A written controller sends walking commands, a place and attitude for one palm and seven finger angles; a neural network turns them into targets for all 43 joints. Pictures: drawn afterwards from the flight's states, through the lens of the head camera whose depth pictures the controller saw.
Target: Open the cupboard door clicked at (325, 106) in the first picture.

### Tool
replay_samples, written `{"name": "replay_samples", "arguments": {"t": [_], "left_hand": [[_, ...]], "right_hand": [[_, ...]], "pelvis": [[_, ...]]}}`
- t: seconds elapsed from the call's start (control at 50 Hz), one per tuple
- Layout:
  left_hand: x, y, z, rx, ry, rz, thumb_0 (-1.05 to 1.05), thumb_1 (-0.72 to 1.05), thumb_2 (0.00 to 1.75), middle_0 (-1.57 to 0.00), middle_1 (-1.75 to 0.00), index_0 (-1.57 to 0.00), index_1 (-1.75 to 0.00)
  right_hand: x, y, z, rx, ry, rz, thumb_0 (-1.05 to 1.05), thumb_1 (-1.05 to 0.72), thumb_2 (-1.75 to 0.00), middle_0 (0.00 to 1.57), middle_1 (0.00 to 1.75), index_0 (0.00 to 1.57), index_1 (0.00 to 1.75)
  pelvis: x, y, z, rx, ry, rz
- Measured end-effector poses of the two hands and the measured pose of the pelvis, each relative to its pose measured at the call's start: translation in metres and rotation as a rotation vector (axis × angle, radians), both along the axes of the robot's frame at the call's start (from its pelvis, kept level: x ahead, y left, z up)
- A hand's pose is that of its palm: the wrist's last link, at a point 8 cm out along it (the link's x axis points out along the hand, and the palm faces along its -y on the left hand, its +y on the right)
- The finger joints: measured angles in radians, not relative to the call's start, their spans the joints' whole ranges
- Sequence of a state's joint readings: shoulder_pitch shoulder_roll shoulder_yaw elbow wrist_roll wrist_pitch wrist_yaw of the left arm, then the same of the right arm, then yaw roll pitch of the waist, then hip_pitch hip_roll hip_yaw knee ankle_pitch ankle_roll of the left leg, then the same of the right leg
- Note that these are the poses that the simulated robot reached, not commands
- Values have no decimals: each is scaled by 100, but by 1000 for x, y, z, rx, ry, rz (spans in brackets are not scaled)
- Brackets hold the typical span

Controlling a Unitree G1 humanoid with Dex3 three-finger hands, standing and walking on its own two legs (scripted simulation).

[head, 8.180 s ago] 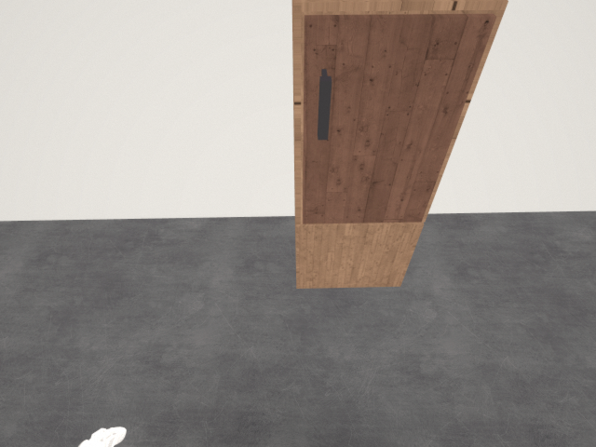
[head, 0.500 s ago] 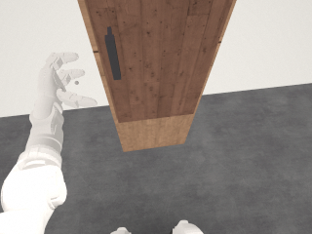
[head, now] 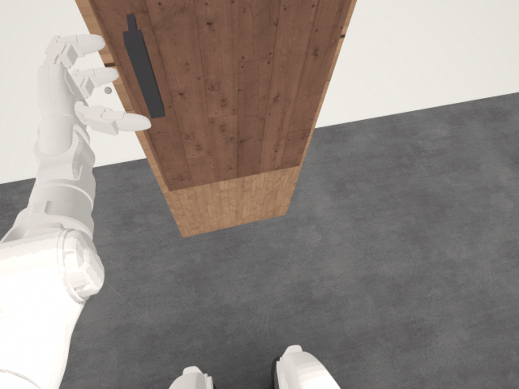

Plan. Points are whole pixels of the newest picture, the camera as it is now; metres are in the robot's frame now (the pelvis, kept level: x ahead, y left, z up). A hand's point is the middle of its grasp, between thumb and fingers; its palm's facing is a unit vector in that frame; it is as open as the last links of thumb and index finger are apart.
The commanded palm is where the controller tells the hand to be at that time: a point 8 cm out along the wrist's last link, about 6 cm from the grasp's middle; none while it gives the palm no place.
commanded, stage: move the hooked fingers beside the handle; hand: left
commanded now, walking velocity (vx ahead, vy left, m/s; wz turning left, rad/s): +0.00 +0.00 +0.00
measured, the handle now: (145, 69) +0.58 +0.11 +0.11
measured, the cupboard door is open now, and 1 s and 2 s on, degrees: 0 0 0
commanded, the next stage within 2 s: slide the fingers in behind the handle in 0.66 s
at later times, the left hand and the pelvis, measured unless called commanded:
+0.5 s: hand (111, 105) +0.51 +0.16 +0.10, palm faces +0.12 -0.99 -0.01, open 14.0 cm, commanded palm +0.48 +0.21 +0.10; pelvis +0.01 -0.01 +0.00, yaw +1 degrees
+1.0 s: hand (126, 101) +0.51 +0.14 +0.11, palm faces +0.12 -0.99 -0.02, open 14.0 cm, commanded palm +0.48 +0.19 +0.10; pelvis -0.01 -0.01 +0.00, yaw +1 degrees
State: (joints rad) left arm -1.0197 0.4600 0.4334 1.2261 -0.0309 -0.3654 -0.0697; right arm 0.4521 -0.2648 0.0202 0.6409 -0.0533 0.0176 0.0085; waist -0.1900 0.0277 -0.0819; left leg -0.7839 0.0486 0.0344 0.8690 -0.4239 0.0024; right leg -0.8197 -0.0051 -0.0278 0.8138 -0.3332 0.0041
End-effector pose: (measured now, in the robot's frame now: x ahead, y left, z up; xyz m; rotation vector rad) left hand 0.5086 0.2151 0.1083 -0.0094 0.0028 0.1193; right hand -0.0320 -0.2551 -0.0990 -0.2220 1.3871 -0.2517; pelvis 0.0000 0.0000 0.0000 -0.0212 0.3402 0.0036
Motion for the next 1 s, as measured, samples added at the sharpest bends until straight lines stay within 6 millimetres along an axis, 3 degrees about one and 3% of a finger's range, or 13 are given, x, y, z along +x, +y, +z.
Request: {"name": "replay_samples", "arguments": {"t": [0.14,0.38,0.5,1.0], "left_hand": [[-9,5,-9,22,36,9,-1,-50,30,-30,-120,-30,-120],[-21,1,0,30,5,-3,-1,-51,30,-30,-120,-30,-120],[-25,-5,-3,17,17,2,-1,-50,30,-30,-120,-30,-120],[-21,-26,0,32,-2,-2,-1,-50,30,-30,-120,-30,-120]], "right_hand": [[6,3,0,25,3,-15,0,-91,-90,20,30,21,30],[46,-6,-3,19,-81,37,0,-91,-90,20,30,21,30],[56,-10,-2,13,-119,54,0,-91,-90,20,30,20,30],[11,-12,-6,15,-46,16,0,-91,-90,20,30,20,30]], "pelvis": [[8,-1,3,0,-11,-8],[9,-5,5,-3,-36,16],[6,-6,4,2,-38,17],[-7,-10,1,7,-33,13]]}}
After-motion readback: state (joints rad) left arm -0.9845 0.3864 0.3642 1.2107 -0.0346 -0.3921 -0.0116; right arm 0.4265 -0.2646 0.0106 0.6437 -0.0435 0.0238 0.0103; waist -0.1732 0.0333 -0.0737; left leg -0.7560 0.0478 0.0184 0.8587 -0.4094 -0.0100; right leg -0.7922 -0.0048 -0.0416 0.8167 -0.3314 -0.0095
